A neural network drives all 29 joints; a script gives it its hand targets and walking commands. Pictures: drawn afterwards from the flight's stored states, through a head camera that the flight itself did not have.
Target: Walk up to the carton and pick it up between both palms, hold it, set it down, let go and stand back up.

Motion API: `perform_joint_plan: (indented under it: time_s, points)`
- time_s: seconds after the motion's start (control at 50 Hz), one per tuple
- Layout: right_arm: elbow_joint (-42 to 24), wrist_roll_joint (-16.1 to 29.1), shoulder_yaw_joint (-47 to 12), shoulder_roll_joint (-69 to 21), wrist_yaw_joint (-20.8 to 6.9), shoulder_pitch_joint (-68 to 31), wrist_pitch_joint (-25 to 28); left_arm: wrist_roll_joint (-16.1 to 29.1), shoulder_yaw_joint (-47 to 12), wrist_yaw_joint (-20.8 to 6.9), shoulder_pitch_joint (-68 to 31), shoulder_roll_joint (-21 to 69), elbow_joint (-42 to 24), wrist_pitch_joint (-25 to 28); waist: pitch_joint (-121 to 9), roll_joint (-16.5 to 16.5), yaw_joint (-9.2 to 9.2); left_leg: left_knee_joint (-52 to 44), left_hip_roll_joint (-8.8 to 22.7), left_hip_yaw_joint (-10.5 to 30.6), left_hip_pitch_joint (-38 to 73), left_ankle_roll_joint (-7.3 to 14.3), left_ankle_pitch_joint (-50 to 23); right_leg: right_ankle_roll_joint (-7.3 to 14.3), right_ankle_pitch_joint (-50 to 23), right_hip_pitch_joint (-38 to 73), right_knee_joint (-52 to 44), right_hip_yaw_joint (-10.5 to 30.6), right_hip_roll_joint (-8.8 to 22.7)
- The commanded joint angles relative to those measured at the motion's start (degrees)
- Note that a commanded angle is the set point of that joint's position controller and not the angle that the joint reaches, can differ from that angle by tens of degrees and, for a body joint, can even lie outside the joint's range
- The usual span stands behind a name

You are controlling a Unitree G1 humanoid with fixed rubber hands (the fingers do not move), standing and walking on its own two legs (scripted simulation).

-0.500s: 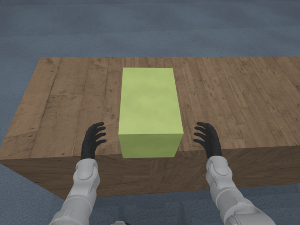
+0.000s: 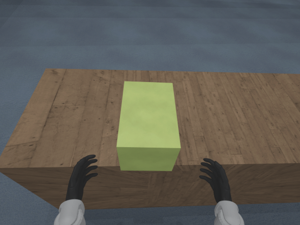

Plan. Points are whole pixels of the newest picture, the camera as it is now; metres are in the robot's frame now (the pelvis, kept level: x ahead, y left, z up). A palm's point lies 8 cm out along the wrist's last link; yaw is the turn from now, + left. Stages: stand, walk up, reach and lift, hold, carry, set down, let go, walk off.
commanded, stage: set down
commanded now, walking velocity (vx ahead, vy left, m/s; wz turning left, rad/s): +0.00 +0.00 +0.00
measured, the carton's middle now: (147, 125) +0.42 +0.02 -0.04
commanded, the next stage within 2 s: let go in 1.46 s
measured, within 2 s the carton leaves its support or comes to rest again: neither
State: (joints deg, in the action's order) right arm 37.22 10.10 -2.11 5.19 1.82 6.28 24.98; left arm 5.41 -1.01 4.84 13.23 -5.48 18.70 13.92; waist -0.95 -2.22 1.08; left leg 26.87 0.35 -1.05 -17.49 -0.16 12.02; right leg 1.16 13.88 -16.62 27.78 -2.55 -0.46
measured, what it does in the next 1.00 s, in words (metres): stands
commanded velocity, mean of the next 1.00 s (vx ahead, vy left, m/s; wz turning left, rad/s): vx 0.00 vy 0.00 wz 0.00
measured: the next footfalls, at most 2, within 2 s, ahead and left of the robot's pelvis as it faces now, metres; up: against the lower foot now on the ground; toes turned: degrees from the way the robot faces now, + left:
none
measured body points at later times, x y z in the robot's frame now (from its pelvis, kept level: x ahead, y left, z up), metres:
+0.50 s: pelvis -0.01 +0.00 +0.00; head -0.01 +0.01 +0.45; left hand +0.20 +0.20 -0.04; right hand +0.19 -0.20 -0.03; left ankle +0.02 +0.12 -0.74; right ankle +0.00 -0.10 -0.74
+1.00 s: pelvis +0.01 +0.00 +0.00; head +0.03 +0.01 +0.45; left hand +0.18 +0.22 -0.06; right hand +0.19 -0.20 -0.04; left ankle +0.02 +0.12 -0.74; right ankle +0.00 -0.10 -0.74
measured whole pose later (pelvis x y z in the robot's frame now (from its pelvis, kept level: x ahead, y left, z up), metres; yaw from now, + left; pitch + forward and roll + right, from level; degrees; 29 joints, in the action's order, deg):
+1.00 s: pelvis +0.01 +0.00 +0.00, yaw +0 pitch +1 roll +1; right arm 23.7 9.6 -2.1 5.2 2.2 18.6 15.1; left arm 4.2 0.8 1.5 18.6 -9.9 16.4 0.3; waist 1.5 -4.0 1.1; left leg 23.1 -0.7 -1.8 -12.4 -0.4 11.5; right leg 1.6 15.3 -13.4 27.7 -1.8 0.5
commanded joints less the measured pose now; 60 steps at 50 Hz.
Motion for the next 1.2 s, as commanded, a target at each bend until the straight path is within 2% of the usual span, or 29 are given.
perform_joint_plan:
  time_s: [0.0,0.02,0.08,0.12,0.24,0.28,0.3,0.34,0.4,0.48,0.54,0.56,0.58,0.6,0.62,0.7,0.72,0.74,0.76,0.78,0.82,0.84,0.88,0.92,0.96,1.0,1.1,1.14,1.18]
  points:
    - [-24.46,1.49,-3.68,4.63,0.69,0.60,3.10,0.13,-0.62,0.13,-3.96,-8.61,-15.83,0.30,-7.25,0.29,1.72,-2.65,-2.55,-2.18,15.12,-2.20,-19.21,-0.15,-12.69,9.71,-9.20,4.03,-0.06]
    - [-25.44,0.78,-2.83,4.21,0.75,4.31,2.93,0.74,-2.30,-0.58,1.29,-7.90,-16.58,-0.41,-5.47,-2.37,0.65,-2.93,-2.03,-1.84,16.54,-1.63,-16.85,-0.15,-10.87,9.16,-9.49,3.69,-0.13]
    - [-29.63,0.19,-4.17,0.98,0.85,1.44,0.67,2.07,-0.92,0.02,-6.60,-8.89,-19.09,-0.70,-4.00,-2.50,2.73,-5.16,-2.63,-3.85,10.46,-0.38,-7.57,-1.04,-1.42,8.36,-9.89,5.24,1.92]
    - [-29.23,-2.28,-3.13,0.64,1.93,3.60,-1.99,2.64,-0.88,-0.80,-3.11,-10.46,-12.96,-3.22,0.74,-6.30,1.29,-5.68,-2.72,-4.30,9.72,0.68,-3.45,-1.85,0.50,7.75,-11.20,6.85,3.28]
    - [-28.72,-2.17,-2.17,0.93,0.49,0.93,-7.63,2.61,0.86,0.28,-9.63,-8.86,-14.51,-8.06,0.03,-0.72,2.34,-7.84,-1.78,-4.40,9.12,0.97,3.98,-0.35,13.78,4.60,-11.76,6.75,3.72]
    - [-27.42,-4.18,-0.25,1.67,1.13,0.12,-10.76,3.45,0.82,-0.13,-11.94,-9.85,-11.06,-10.40,0.80,-2.34,2.00,-8.37,-1.93,-4.28,9.61,1.41,6.09,-0.17,18.62,2.38,-12.87,6.83,4.27]
    - [-31.51,-2.72,-0.27,1.40,1.22,-0.05,-10.16,3.83,0.21,0.71,-12.27,-10.41,-17.86,-10.08,-0.46,0.54,1.42,-8.33,-2.26,-4.82,9.22,1.32,4.67,-0.05,15.07,3.13,-11.79,6.47,3.75]
    - [-32.34,-2.90,0.36,1.95,0.47,1.08,-11.12,3.57,0.17,1.35,-10.72,-8.78,-17.29,-11.20,-2.30,-0.82,2.51,-8.61,-1.64,-4.65,10.07,1.19,4.27,0.06,14.13,3.78,-11.78,5.12,3.30]
    - [-27.33,-4.41,0.62,1.93,0.79,2.00,-13.44,2.92,-0.97,0.59,-9.49,-7.93,-12.15,-13.29,1.29,-1.86,0.80,-9.20,-1.64,-4.70,10.14,1.71,4.34,-0.33,12.55,2.65,-11.63,5.86,3.41]
    - [-26.36,-3.14,0.43,2.84,0.25,3.99,-13.68,0.00,-0.12,1.18,-7.28,-8.43,-15.29,-14.80,1.70,4.32,1.72,-9.59,-1.78,-4.06,9.45,0.38,0.04,0.94,5.79,5.85,-10.10,5.01,2.12]
    - [-31.52,-1.88,0.65,3.64,-0.10,7.31,-12.44,1.21,1.03,0.73,-3.32,-9.63,-19.99,-13.53,-2.58,1.59,1.79,-8.23,-1.95,-4.09,11.52,0.65,-5.97,0.21,-1.64,7.93,-10.11,4.61,1.56]
    - [-26.03,-3.31,0.28,2.56,0.37,7.83,-12.64,0.97,1.14,-0.39,-3.73,-8.94,-13.33,-14.77,-2.13,-0.18,0.94,-7.54,-3.02,-4.89,11.70,0.88,-6.23,-0.40,-2.82,8.16,-10.88,5.32,2.19]
    - [-30.82,-1.75,1.00,4.59,0.00,7.46,-11.30,1.94,1.46,0.04,-1.84,-10.30,-18.82,-12.93,-6.77,1.39,2.07,-6.99,-2.04,-4.23,12.41,0.13,-10.63,0.10,-5.29,9.31,-10.05,4.30,1.39]
    - [-26.23,-3.14,-0.34,3.18,0.06,9.95,-11.82,0.71,1.06,-0.76,0.26,-8.58,-10.73,-13.95,-3.19,0.28,1.98,-6.88,-2.67,-4.20,14.01,0.33,-11.51,-0.22,-7.64,8.74,-10.53,5.16,1.49]
    - [-29.65,-1.98,0.41,4.47,-0.09,9.92,-10.58,1.15,1.97,-0.45,0.49,-10.44,-17.23,-12.66,-6.66,1.97,1.95,-5.74,-2.41,-3.87,14.20,-0.22,-14.44,0.10,-10.53,9.10,-9.77,4.82,1.08]
    - [-23.99,-2.28,-2.22,3.93,0.25,11.91,-8.64,-1.14,4.47,-2.28,3.08,-11.56,-11.92,-11.80,-5.48,2.04,1.72,-4.45,-3.49,-4.29,15.38,-1.07,-19.82,-1.40,-21.36,12.04,-10.17,6.18,1.77]
    - [-28.12,-2.00,-2.44,3.91,0.65,11.58,-6.91,-0.20,5.53,-2.32,2.37,-13.28,-16.91,-10.34,-8.54,0.98,2.36,-3.48,-3.71,-4.32,14.66,-1.08,-21.30,-1.82,-24.27,13.83,-9.31,6.37,1.65]
    - [-22.42,-2.34,-2.90,5.80,0.14,11.43,-7.41,-1.55,4.56,-2.61,4.33,-10.27,-12.13,-11.10,-6.31,-0.37,2.33,-4.19,-3.05,-3.32,16.21,-1.06,-23.53,-1.93,-25.56,13.08,-8.57,5.37,0.91]
    - [-20.45,-3.29,-3.68,5.34,0.43,12.15,-7.41,-1.87,4.97,-3.87,5.88,-10.88,-6.59,-11.67,-5.17,-0.90,1.84,-3.54,-3.35,-3.63,16.96,-1.16,-22.01,-2.26,-23.64,13.21,-10.23,5.84,0.96]
    - [-25.94,-1.75,-2.80,6.30,0.20,12.03,-5.70,-1.31,6.29,-3.45,5.19,-12.66,-13.63,-9.90,-6.98,-1.19,2.10,-2.89,-3.06,-3.64,15.71,-1.52,-23.47,-2.09,-25.04,13.75,-9.74,5.56,0.86]
    - [-17.48,-4.53,-2.91,3.94,1.11,13.84,-6.54,-3.38,6.48,-4.41,4.48,-12.89,-6.92,-10.50,-5.21,-0.79,1.40,-2.53,-3.50,-3.86,15.67,-1.34,-21.29,-2.48,-24.81,14.17,-10.14,6.90,1.53]
    - [-20.37,-2.64,-1.94,6.21,0.67,10.47,-4.81,-1.96,5.96,-3.79,2.70,-13.79,-15.15,-8.64,-9.26,1.93,1.70,-2.56,-3.32,-3.94,16.48,-1.81,-23.07,-2.26,-25.66,13.93,-8.81,6.42,2.02]
    - [-19.41,-1.71,-1.24,7.69,-0.09,11.35,-4.49,-3.13,6.06,-2.82,3.06,-11.72,-16.62,-8.66,-8.06,4.55,2.52,-3.04,-2.81,-3.69,17.73,-2.76,-25.35,-1.21,-23.38,12.64,-9.08,4.59,-0.04]
    - [-14.33,-3.82,0.98,8.86,-0.45,9.44,-6.06,-2.98,3.59,-3.22,3.55,-10.64,-10.07,-10.61,-5.16,5.13,1.14,-4.67,-1.89,-3.35,19.12,-2.70,-21.60,0.22,-14.37,9.04,-10.77,4.06,-0.53]
    - [-16.64,-3.51,1.68,8.92,-1.17,8.62,-6.66,-2.26,3.07,-2.53,1.15,-10.85,-13.49,-10.83,-5.47,6.33,0.87,-5.40,-1.80,-3.31,18.45,-2.52,-19.04,0.88,-10.64,7.59,-11.53,3.54,-1.07]
    - [-14.42,-4.22,1.96,8.61,-0.80,9.83,-8.01,-1.91,3.52,-3.21,1.38,-11.93,-10.79,-11.62,-3.31,3.21,-0.11,-5.44,-1.82,-3.27,17.93,-1.70,-15.77,0.58,-9.01,7.30,-12.20,3.57,-0.23]
    - [-13.67,-7.11,3.29,8.66,-0.95,4.18,-11.58,-2.31,3.57,-3.11,-4.05,-13.28,-5.51,-15.09,1.72,4.66,1.31,-8.38,-1.93,-4.37,12.21,-0.86,-2.98,1.33,2.85,6.01,-12.60,3.85,0.33]
    - [-15.53,-7.59,4.42,6.53,-0.82,3.33,-12.36,-0.84,2.47,-2.87,-6.17,-13.97,-7.41,-15.41,1.40,3.84,-0.13,-8.51,-2.64,-4.51,11.39,-0.18,-0.28,0.48,4.22,4.55,-13.01,4.02,1.13]
    - [-19.10,-7.55,5.97,7.58,-0.91,0.94,-12.25,-0.62,3.06,-2.03,-9.09,-15.41,-12.11,-15.07,-1.25,4.65,1.10,-9.13,-1.76,-4.26,10.73,-0.04,2.16,0.72,5.59,5.76,-11.90,3.44,0.95]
